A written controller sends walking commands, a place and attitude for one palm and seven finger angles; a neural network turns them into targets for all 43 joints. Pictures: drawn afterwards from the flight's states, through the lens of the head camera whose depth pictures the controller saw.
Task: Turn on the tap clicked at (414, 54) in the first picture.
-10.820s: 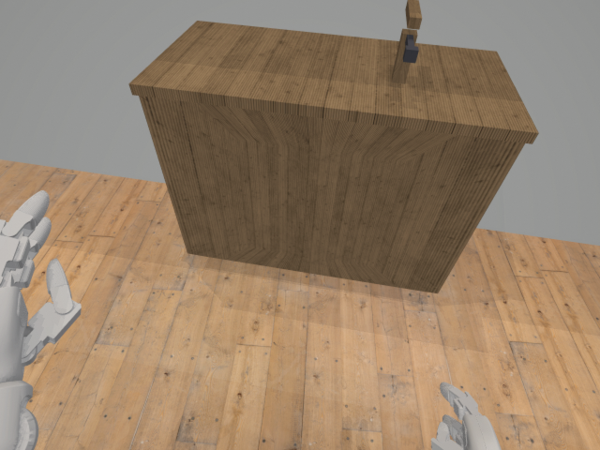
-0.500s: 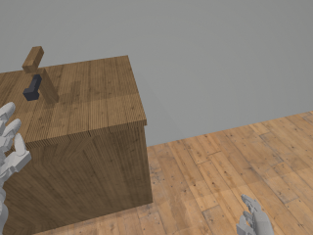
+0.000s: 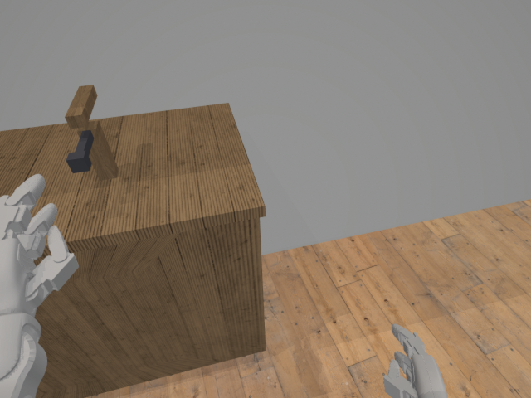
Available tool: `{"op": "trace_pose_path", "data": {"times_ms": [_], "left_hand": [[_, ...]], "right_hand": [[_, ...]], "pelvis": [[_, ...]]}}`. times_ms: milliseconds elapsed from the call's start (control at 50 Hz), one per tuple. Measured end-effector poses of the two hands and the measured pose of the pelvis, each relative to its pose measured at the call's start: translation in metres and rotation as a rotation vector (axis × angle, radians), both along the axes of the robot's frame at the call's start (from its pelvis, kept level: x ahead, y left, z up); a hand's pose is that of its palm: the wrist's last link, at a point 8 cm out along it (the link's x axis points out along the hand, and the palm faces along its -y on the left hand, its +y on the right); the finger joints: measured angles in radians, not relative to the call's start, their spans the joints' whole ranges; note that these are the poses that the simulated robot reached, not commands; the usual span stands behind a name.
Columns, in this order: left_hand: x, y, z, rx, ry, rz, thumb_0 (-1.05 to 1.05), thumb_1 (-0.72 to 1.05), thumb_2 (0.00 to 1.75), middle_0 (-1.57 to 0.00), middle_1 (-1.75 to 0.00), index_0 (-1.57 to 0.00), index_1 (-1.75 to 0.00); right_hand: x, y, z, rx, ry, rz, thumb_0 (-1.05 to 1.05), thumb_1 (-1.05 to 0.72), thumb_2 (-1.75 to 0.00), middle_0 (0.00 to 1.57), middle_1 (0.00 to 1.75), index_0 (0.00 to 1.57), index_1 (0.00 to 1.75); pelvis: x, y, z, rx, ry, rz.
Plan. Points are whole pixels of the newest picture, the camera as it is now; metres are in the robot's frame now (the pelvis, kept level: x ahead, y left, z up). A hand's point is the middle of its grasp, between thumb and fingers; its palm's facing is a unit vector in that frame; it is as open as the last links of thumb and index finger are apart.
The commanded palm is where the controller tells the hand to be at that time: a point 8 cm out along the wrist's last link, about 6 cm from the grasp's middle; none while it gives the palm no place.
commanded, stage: turn the palm inward beside the body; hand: left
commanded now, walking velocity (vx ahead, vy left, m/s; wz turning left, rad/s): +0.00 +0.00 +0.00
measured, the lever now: (79, 161) +0.42 +0.40 +0.15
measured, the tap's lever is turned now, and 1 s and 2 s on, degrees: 0 0 0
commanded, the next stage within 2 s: reach beside the lever's end, fingers flat in 1.08 s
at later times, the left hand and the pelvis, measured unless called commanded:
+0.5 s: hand (56, 272) +0.17 +0.25 +0.20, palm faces +0.52 -0.85 -0.10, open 7.4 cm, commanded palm +0.11 +0.28 +0.21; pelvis -0.01 +0.01 +0.01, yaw +1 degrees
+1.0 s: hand (80, 269) +0.18 +0.23 +0.20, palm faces +0.53 -0.85 -0.08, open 7.4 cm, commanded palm +0.12 +0.26 +0.21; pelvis -0.01 -0.01 +0.01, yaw +1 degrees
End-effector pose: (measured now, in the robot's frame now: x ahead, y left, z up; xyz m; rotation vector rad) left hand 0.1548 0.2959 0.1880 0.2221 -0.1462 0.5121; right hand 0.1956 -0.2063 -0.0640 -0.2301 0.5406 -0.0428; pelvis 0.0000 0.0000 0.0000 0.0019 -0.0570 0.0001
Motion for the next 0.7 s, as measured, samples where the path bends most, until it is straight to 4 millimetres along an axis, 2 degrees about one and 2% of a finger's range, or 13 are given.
{"op": "trace_pose_path", "data": {"times_ms": [180,320,480,700], "left_hand": [[-0.012,0.0,0.007,-0.036,-0.005,0.0,0.01,0.9,0.9,-0.21,-0.3,-0.21,-0.31],[-0.021,0.002,0.007,-0.071,0.008,0.027,0.01,0.9,0.9,-0.21,-0.3,-0.2,-0.31],[-0.027,-0.006,0.011,-0.092,0.009,0.021,0.01,0.9,0.9,-0.21,-0.3,-0.2,-0.31],[-0.028,-0.016,0.012,-0.133,0.023,0.038,0.01,0.9,0.9,-0.21,-0.3,-0.2,-0.3]], "right_hand": [[0.005,0.027,0.012,0.018,-0.041,0.04,0.02,-0.9,-0.9,0.2,0.3,0.2,0.3],[0.006,0.037,0.016,0.021,-0.044,0.064,0.02,-0.9,-0.9,0.2,0.3,0.2,0.3],[0.008,0.037,0.018,0.023,-0.047,0.074,0.02,-0.9,-0.9,0.2,0.3,0.2,0.3],[0.012,0.025,0.019,0.03,-0.053,0.065,0.02,-0.9,-0.9,0.2,0.3,0.2,0.3]], "pelvis": [[-0.009,0.011,0.003,-0.005,-0.03,0.002],[-0.014,0.013,0.005,-0.007,-0.048,0.006],[-0.015,0.011,0.006,-0.007,-0.057,0.009],[-0.014,0.002,0.007,-0.006,-0.064,0.014]]}}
